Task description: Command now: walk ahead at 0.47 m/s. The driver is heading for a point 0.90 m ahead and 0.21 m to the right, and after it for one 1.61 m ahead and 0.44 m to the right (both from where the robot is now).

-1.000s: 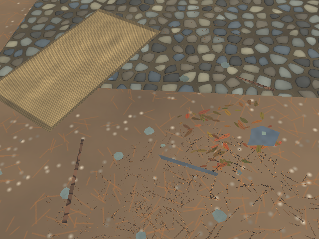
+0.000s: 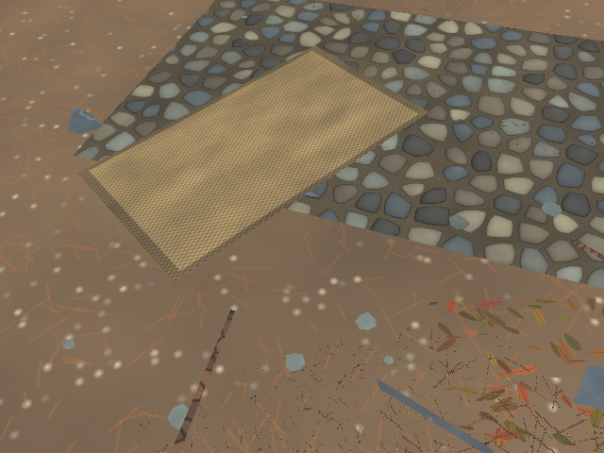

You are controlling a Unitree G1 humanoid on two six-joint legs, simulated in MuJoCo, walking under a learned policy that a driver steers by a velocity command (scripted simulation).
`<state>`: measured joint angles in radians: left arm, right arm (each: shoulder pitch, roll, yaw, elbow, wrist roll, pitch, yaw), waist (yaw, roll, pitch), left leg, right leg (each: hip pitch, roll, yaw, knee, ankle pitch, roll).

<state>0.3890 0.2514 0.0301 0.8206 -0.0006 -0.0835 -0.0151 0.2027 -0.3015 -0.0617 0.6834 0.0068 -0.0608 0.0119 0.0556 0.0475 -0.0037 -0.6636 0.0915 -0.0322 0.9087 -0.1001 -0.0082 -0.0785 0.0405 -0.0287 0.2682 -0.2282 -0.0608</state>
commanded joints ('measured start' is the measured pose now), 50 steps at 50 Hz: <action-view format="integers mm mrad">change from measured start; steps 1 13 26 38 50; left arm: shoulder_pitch -30 79 -210 -173 -112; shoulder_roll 181 139 99 180 198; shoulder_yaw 43 27 18 61 70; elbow -54 -43 -127 -169 -186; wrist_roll -7 9 0 -12 -11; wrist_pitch -10 28 13 11 10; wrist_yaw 14 33 16 -36 12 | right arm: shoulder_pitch -125 222 50 96 -29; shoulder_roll -14 -235 -113 -180 -82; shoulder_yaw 5 -69 -25 -45 -3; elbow -93 -29 51 114 -13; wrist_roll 1 -16 -2 3 -25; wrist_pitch -21 -27 -47 16 -32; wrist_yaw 7 16 3 -29 -19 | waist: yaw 5 -186 -61 7 -61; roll -121 20 0 12 -101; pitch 61 -329 51 -76 -20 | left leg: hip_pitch -37 983 460 744 33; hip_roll -8 157 77 126 -4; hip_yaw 24 -263 -70 131 -31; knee -182 -357 -797 -368 29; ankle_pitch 146 54 138 669 -87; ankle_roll -15 257 249 110 -54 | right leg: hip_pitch -6 -283 -567 -264 -128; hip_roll -211 -122 -191 -9 -180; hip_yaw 123 15 76 -42 333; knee -139 754 576 261 -56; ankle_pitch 279 441 208 133 326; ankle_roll -127 2 94 -58 -225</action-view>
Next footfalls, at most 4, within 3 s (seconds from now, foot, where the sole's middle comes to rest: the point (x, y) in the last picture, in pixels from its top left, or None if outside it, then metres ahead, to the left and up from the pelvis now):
0.24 left None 0.33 0.14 -0.79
0.78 right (398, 398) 0.63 -0.11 -0.79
1.28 left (342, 284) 0.94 0.02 -0.79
1.74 right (447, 301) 0.89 -0.25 -0.79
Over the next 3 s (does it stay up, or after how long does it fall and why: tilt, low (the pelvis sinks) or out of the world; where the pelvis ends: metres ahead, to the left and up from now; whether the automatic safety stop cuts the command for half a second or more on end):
stays up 0.93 -0.10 -0.01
